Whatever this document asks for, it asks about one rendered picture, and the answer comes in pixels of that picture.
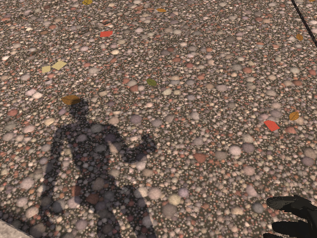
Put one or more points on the robot right hand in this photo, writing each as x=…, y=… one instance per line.
x=298, y=206

